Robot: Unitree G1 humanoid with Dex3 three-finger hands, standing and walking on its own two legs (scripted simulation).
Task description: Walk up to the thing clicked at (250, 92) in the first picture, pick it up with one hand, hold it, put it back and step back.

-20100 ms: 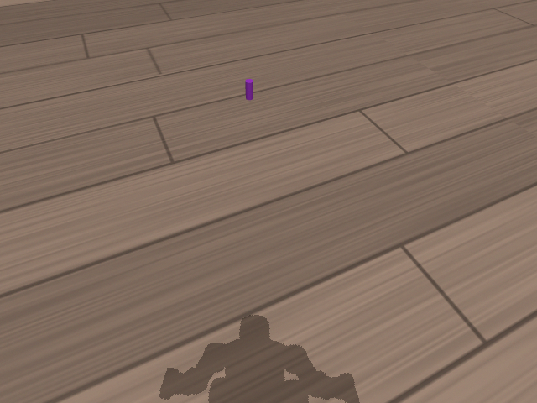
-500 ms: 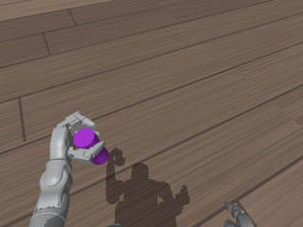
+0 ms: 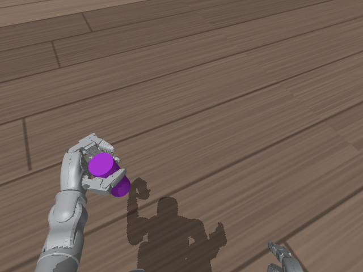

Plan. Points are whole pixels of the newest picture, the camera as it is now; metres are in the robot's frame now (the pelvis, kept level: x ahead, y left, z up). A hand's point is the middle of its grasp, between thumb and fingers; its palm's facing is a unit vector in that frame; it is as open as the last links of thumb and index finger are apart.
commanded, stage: hold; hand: left
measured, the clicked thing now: (111, 176) +0.32 +0.16 +0.00
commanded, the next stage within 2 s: crouch in 1.14 s
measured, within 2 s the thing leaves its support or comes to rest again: neither
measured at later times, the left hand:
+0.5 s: hand (105, 166) +0.33 +0.17 +0.04, palm faces +0.08 -1.00 -0.01, open 7.9 cm
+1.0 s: hand (105, 163) +0.33 +0.17 +0.04, palm faces +0.08 -1.00 -0.01, open 7.9 cm
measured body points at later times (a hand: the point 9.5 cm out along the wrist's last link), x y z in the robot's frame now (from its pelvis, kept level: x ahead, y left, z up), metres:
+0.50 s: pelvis +0.00 +0.00 +0.00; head +0.04 +0.00 +0.45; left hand +0.32 +0.22 +0.05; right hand +0.13 -0.25 -0.11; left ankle +0.01 +0.14 -0.71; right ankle +0.00 -0.14 -0.71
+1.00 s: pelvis +0.00 +0.00 +0.00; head +0.05 +0.01 +0.45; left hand +0.32 +0.22 +0.05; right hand +0.13 -0.24 -0.11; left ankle +0.01 +0.14 -0.71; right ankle +0.00 -0.14 -0.71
